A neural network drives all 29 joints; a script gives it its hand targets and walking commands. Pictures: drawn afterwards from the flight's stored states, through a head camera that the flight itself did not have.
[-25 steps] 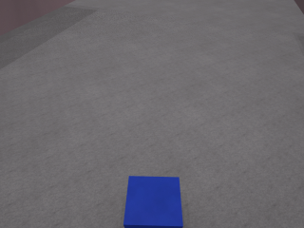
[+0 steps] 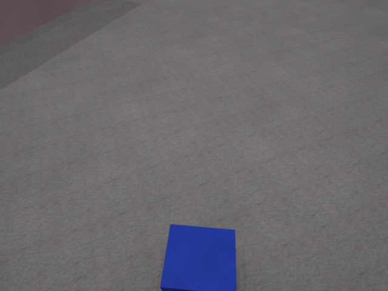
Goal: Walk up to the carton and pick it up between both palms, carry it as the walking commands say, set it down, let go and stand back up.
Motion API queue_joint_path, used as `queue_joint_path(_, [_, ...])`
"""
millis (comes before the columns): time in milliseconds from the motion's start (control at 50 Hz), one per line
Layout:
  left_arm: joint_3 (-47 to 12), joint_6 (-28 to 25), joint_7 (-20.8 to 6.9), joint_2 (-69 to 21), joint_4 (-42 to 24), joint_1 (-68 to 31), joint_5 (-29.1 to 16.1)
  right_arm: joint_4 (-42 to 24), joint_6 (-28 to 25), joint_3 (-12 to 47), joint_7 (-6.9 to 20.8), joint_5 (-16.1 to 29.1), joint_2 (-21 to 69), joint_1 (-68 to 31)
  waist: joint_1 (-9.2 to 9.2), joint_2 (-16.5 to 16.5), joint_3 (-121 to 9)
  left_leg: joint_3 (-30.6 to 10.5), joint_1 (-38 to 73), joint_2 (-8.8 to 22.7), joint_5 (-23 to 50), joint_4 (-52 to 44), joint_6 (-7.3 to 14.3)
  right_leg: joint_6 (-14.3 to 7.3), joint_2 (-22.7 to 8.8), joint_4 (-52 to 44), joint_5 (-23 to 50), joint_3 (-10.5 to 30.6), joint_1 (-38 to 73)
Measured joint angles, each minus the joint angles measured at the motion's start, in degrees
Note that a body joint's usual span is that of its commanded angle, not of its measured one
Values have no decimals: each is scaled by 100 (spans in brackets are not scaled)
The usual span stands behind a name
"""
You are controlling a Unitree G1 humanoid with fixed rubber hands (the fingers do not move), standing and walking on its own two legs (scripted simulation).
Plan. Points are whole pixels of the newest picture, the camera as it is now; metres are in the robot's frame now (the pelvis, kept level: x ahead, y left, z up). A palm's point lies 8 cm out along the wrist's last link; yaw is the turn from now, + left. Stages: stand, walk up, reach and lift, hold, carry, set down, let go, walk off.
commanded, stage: stand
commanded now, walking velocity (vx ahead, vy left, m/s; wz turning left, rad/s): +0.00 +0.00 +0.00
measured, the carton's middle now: (200, 264) +0.37 +0.01 -0.65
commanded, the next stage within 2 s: reach and lift in 1.56 s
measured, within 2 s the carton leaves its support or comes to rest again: neither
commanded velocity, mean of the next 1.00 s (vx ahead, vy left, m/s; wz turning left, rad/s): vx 0.00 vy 0.00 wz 0.00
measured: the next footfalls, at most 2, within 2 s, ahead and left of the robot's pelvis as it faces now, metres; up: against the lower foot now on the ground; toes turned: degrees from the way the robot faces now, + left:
none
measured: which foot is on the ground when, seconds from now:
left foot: down 0.00-1.00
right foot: down 0.00-1.00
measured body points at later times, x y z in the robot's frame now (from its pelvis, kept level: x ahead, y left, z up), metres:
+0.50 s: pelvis -0.01 +0.03 +0.00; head +0.00 +0.04 +0.45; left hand -0.03 +0.24 -0.16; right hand -0.07 -0.15 -0.16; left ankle -0.08 +0.15 -0.74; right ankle +0.00 -0.12 -0.74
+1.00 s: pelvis +0.00 +0.05 +0.00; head +0.02 +0.06 +0.45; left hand -0.03 +0.25 -0.17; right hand -0.04 -0.14 -0.16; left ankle -0.08 +0.15 -0.74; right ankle +0.00 -0.12 -0.74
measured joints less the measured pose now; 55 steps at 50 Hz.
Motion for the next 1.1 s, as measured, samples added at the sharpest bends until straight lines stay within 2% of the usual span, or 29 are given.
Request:
queue_joint_path(220, [-13,51,-11,-49,48,88,49,73,-46,34,22,0,219,289,-59,-178,67,138,178,-144,178,-253,129,108,-94,-281,255,136,139])
queue_joint_path(640, [-4,95,34,-38,134,20,51,153,-202,83,27,30,476,767,-129,-187,-9,258,152,-425,167,-301,379,359,-349,-329,335,296,69])
queue_joint_path(1100, [-43,100,103,-99,188,38,49,118,-222,-9,-18,32,399,681,-145,-150,20,289,228,-522,-65,-194,464,495,-484,-78,60,311,70])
